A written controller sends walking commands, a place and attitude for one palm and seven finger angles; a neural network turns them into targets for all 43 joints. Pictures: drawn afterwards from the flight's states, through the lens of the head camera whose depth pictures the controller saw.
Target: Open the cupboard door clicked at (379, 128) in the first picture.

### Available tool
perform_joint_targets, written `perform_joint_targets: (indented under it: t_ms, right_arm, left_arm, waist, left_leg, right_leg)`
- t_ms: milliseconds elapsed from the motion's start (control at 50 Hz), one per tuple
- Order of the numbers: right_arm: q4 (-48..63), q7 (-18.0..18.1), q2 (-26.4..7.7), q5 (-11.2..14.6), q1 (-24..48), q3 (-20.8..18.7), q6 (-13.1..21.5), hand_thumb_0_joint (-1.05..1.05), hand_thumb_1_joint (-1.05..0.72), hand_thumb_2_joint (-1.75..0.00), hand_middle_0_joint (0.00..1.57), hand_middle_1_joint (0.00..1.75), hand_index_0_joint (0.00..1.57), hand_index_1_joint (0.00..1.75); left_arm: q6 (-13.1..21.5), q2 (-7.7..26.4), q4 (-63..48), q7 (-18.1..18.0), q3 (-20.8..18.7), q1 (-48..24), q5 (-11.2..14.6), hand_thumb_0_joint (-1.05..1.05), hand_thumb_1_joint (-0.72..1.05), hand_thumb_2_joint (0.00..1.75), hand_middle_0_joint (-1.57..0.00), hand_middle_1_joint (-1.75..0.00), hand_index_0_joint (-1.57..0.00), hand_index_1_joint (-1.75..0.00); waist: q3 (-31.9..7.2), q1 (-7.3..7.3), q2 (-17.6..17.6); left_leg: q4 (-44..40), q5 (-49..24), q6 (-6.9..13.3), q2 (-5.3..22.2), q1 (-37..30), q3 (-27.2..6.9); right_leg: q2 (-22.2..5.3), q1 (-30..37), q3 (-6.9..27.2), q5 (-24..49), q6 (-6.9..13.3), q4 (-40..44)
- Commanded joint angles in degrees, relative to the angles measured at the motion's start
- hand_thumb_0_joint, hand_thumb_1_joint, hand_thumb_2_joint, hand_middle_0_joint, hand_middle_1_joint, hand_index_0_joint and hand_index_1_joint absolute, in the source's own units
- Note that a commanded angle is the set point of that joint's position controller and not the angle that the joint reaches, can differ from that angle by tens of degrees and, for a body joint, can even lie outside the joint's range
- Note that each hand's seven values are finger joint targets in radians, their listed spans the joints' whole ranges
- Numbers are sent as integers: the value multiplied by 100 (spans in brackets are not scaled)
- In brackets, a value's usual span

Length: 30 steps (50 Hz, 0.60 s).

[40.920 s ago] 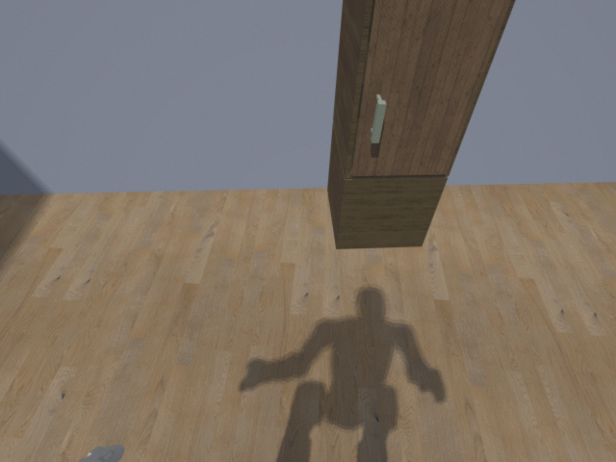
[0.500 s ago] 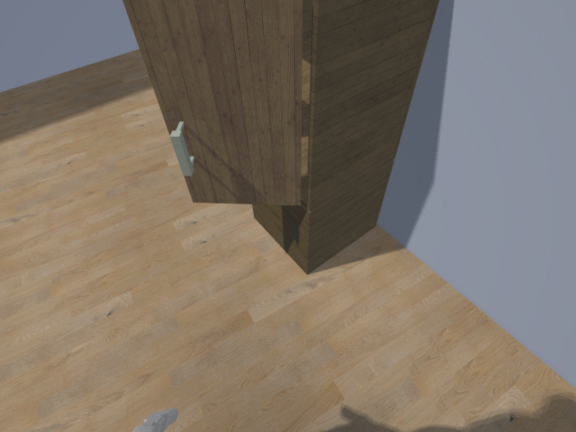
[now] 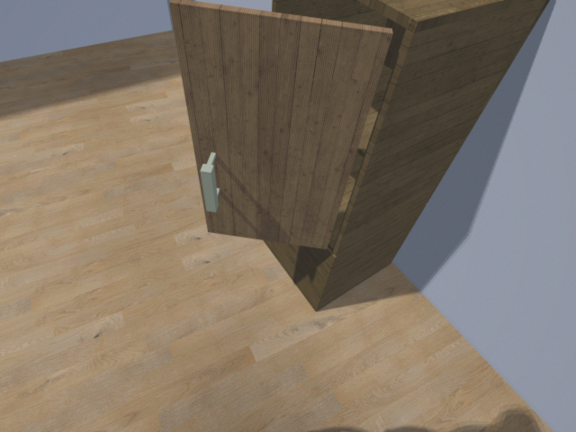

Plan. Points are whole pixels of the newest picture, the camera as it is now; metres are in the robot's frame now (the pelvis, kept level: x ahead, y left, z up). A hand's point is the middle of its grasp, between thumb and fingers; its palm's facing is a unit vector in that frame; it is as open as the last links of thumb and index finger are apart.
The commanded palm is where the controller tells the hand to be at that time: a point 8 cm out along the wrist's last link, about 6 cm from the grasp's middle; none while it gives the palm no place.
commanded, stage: come to a stop and stand still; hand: left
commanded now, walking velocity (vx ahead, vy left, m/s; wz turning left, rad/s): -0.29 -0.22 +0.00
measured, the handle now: (212, 182) +0.61 +0.22 -0.10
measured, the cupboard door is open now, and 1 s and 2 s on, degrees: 49 49 49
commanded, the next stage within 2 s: look again from close up in 1.30 s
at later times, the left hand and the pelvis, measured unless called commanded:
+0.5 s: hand out of the picture +0.09 +0.14 -0.16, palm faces -0.01 -0.97 -0.24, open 7.3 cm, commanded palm none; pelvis +0.01 -0.05 +0.00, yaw -1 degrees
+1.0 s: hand out of the picture -0.02 +0.16 -0.18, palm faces +0.04 -0.99 -0.17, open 7.4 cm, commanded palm none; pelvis +0.00 -0.02 +0.01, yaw -1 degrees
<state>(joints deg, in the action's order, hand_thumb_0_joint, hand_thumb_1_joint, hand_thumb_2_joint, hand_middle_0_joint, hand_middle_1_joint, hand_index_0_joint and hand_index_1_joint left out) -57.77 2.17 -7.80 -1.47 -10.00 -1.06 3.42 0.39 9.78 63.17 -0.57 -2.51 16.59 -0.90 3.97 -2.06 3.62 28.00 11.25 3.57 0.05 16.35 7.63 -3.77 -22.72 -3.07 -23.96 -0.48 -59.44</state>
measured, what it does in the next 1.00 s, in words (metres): steps on the spot: right foot, then left foot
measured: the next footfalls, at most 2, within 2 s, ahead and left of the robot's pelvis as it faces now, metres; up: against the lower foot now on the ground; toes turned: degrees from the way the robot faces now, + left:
right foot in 0.32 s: +0.03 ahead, -0.16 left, +0.00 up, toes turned -4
left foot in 0.64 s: +0.03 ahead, +0.08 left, +0.00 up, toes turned +2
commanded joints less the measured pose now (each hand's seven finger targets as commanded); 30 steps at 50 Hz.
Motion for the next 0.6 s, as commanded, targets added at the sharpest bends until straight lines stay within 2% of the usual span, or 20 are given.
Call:
perform_joint_targets:
  t_ms: [0,40,60,120,160,200,240,260,280,300,320,340,360,380,420,480,520,560,580]
  right_arm:
    - [4,110,-897,41,-359,-53,-63,0,-90,-90,20,30,20,30]
    - [-12,136,-1020,30,-448,-153,-184,0,-90,-90,20,30,20,30]
    - [-31,154,-1083,13,-464,-189,-228,0,-90,-90,20,30,20,30]
    - [-58,167,-1233,-16,-500,-295,-334,0,-90,-90,20,30,20,30]
    - [-59,166,-1254,-27,-551,-321,-360,0,-90,-90,20,30,20,30]
    - [-48,149,-1328,-32,-494,-362,-379,0,-90,-90,20,30,20,30]
    - [-55,115,-1354,2,-522,-388,-406,0,-90,-90,20,30,20,30]
    - [-44,91,-1289,25,-510,-390,-417,0,-90,-90,20,30,20,30]
    - [-21,50,-1216,59,-544,-401,-423,0,-90,-90,20,30,20,30]
    - [37,6,-924,112,-612,-366,-437,0,-90,-90,20,30,20,30]
    - [137,-48,-704,121,-503,-292,-493,0,-90,-90,20,30,20,30]
    - [148,-78,-693,118,-414,-293,-560,0,-90,-90,20,30,20,30]
    - [165,-89,-586,97,-274,-291,-604,0,-90,-90,20,30,20,30]
    - [75,-73,-591,89,-299,-255,-610,0,-90,-90,20,30,20,30]
    - [19,-89,-677,119,-318,-249,-594,0,-90,-90,20,30,20,30]
    - [-2,-130,-666,117,-257,-239,-582,0,-90,-90,20,30,20,30]
    - [-26,-141,-641,105,-354,-222,-550,0,-90,-90,20,30,20,30]
    - [-100,-131,-608,100,-557,-210,-506,0,-90,-90,20,30,20,30]
    - [-169,-120,-627,83,-731,-199,-473,0,-90,-90,20,30,20,30]
  left_arm:
    - [-125,191,-219,-67,14,599,34,0,90,90,-20,-30,-20,-30]
    - [-242,333,-362,-71,-50,385,-6,0,90,90,-20,-30,-20,-30]
    - [-267,413,-464,-66,-75,253,-22,0,90,90,-20,-30,-20,-30]
    - [-365,453,-675,-49,-136,-44,-44,0,90,90,-20,-30,-20,-30]
    - [-366,492,-816,-46,-131,-229,-44,0,90,90,-20,-30,-20,-30]
    - [-358,465,-879,-51,-138,-229,-18,0,90,90,-20,-30,-20,-30]
    - [-308,498,-881,-58,-132,-130,-7,0,90,90,-20,-30,-20,-30]
    - [-259,555,-870,-67,-136,-27,-22,0,90,90,-20,-30,-20,-30]
    - [-197,713,-870,-81,-154,73,-32,0,90,90,-20,-30,-20,-30]
    - [-139,1059,-865,-124,-199,29,-75,0,90,90,-20,-30,-20,-30]
    - [-94,1278,-883,-139,-191,-95,-59,0,90,90,-20,-30,-20,-30]
    - [-61,1269,-907,-144,-126,-212,-61,0,90,90,-20,-30,-20,-30]
    - [-77,1121,-905,-181,-137,-391,-62,0,90,90,-20,-30,-20,-30]
    - [-52,1071,-868,-208,-133,-463,-51,0,90,90,-20,-30,-20,-30]
    - [-15,1069,-832,-201,-108,-456,-24,0,90,90,-20,-30,-20,-30]
    - [-15,1190,-788,-191,-165,-397,-38,0,90,90,-20,-30,-20,-30]
    - [-8,1228,-726,-176,-185,-367,-36,0,90,90,-20,-30,-20,-30]
    - [-10,1173,-697,-165,-192,-422,-23,0,90,90,-20,-30,-20,-30]
    - [-23,1109,-696,-158,-182,-503,12,0,90,90,-20,-30,-20,-30]
  waist:
    - [-744,10,-847]
    - [-732,110,-819]
    - [-600,144,-768]
    - [-512,222,-1238]
    - [-425,270,-1240]
    - [-605,232,-1346]
    - [-781,192,-1310]
    - [-760,124,-1076]
    - [-959,86,-723]
    - [-1034,157,314]
    - [-851,137,977]
    - [-819,97,625]
    - [-671,155,280]
    - [-687,187,689]
    - [-561,144,729]
    - [-216,68,463]
    - [-224,62,392]
    - [-234,155,508]
    - [-244,240,350]
  left_leg:
    - [-969,-3773,469,1667,-460,-902]
    - [-903,-3512,558,1829,-498,-1047]
    - [-870,-3470,613,1956,-464,-1180]
    - [-807,-3371,660,2016,-562,-1263]
    - [-699,-3529,666,2019,-570,-1347]
    - [-626,-3523,602,1948,-720,-1313]
    - [-421,-3263,448,1753,-767,-1214]
    - [-183,-2946,289,1580,-639,-1128]
    - [136,-2218,17,1268,-503,-922]
    - [677,-793,-341,685,89,-399]
    - [1301,1633,-547,137,453,-246]
    - [1981,2161,-543,110,387,-556]
    - [2184,2044,-525,105,494,-688]
    - [2303,1959,-552,132,699,-733]
    - [2222,1784,-617,139,752,-754]
    - [1565,1557,-658,120,532,-640]
    - [933,1281,-653,64,284,-558]
    - [130,719,-618,35,-272,-522]
    - [-343,201,-564,65,-697,-559]
  right_leg:
    - [-79,453,182,305,-132,937]
    - [7,406,138,176,-129,1034]
    - [20,339,144,9,-100,1120]
    - [101,129,175,-112,-75,1021]
    - [141,151,165,-198,-34,1247]
    - [169,369,140,-12,-14,1721]
    - [231,807,32,612,8,2514]
    - [233,1153,23,1230,31,3139]
    - [-17,1554,322,2230,73,3731]
    - [-855,1975,1219,3585,374,3798]
    - [-1674,1730,1645,4437,916,3930]
    - [-1875,1369,1555,4162,1227,4033]
    - [-1618,1434,1305,4410,1217,3959]
    - [-1445,1719,1285,4877,1182,3772]
    - [-1365,1903,1057,5149,1097,3714]
    - [-1392,1685,1138,4331,1055,3872]
    - [-1345,1648,1201,3829,1008,3864]
    - [-1212,1373,1120,3185,816,3755]
    - [-1097,1066,1035,2694,657,3657]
